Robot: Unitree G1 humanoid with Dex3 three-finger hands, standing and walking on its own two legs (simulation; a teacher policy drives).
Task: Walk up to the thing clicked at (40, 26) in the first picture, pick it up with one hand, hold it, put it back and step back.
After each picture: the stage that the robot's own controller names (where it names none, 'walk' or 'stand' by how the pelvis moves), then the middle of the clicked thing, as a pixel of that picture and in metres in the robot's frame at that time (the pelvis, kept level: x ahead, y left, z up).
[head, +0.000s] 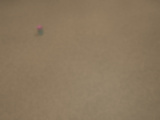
stand; (40, 30) +1.65 +0.54 -0.72
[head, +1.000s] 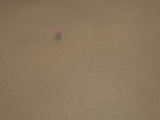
walk; (58, 35) +1.59 +0.21 -0.70
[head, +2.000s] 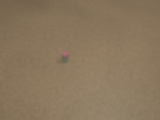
walk; (65, 57) +1.11 +0.16 -0.71
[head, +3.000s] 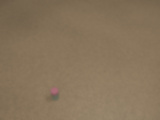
walk; (54, 94) +0.73 +0.20 -0.71
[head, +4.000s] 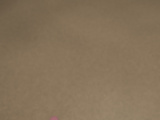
stand; out of the picture +0.46 +0.22 -0.70
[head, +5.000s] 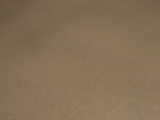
stand; out of the picture +0.41 +0.21 -0.72
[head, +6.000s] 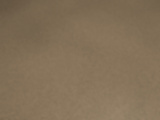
walk; out of the picture +0.38 +0.16 -0.71
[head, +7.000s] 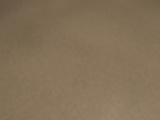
stand; out of the picture +0.38 +0.19 -0.70
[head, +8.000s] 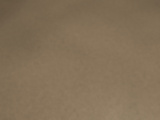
stand; out of the picture +0.37 +0.20 -0.73
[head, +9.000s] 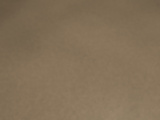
stand; out of the picture +0.35 +0.20 -0.73
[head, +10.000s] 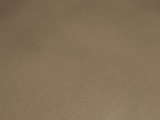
stand; out of the picture +0.35 +0.19 -0.73
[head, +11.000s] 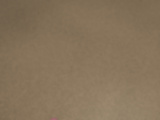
go down; out of the picture +0.37 +0.19 -0.70
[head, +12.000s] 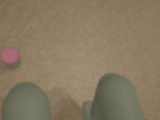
go down; (11, 59) +0.45 +0.22 -0.29
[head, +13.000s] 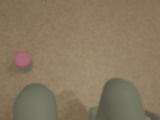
close in; (24, 62) +0.45 +0.21 -0.30
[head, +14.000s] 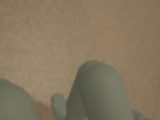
close in; out of the picture +0.43 +0.26 -0.22
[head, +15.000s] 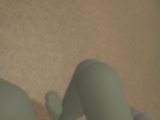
close; out of the picture +0.43 +0.26 -0.23
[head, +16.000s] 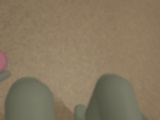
lift; out of the picture +0.37 +0.26 -0.12
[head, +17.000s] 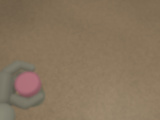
lift; (31, 90) +0.32 +0.17 +0.03
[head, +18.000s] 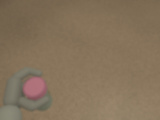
hold; (39, 94) +0.32 +0.15 +0.01
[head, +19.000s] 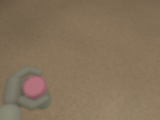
hold; (38, 93) +0.32 +0.16 +0.02
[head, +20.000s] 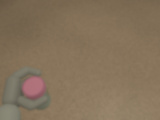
crouch; (38, 94) +0.32 +0.16 +0.01
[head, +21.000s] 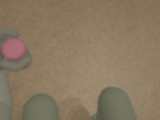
crouch; (18, 55) +0.44 +0.19 -0.08
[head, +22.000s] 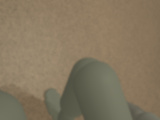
lower; out of the picture +0.43 +0.27 -0.23
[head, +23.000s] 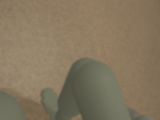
lower; out of the picture +0.44 +0.28 -0.23
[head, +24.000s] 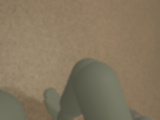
lower; out of the picture +0.44 +0.28 -0.22
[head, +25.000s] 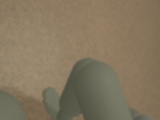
lower; out of the picture +0.44 +0.27 -0.23
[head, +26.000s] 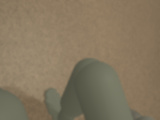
loosen; out of the picture +0.44 +0.27 -0.22
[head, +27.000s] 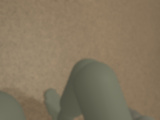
withdraw; out of the picture +0.44 +0.27 -0.24
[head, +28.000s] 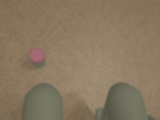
walk; (37, 58) +0.47 +0.20 -0.33
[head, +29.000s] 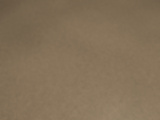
stand; out of the picture +0.38 +0.16 -0.66
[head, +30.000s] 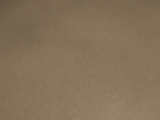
stand; out of the picture +0.40 +0.18 -0.67
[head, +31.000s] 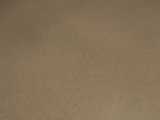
stand; out of the picture +0.39 +0.17 -0.67
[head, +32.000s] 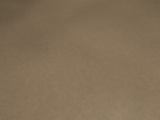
stand; out of the picture +0.41 +0.17 -0.72
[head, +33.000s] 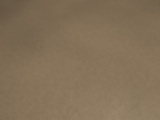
stand; out of the picture +0.38 +0.18 -0.73
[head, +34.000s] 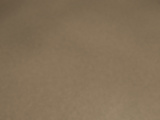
walk; out of the picture +0.38 +0.19 -0.73
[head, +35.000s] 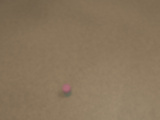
walk; (67, 90) +0.62 +0.15 -0.70
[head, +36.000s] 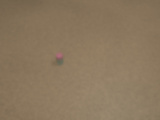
walk; (59, 59) +0.99 +0.21 -0.70
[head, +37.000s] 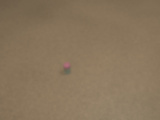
stand; (67, 68) +1.02 +0.17 -0.71
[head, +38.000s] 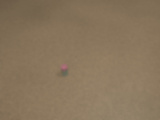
stand; (64, 70) +1.00 +0.19 -0.73
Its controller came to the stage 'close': yes
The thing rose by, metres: 0.72
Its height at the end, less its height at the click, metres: +0.00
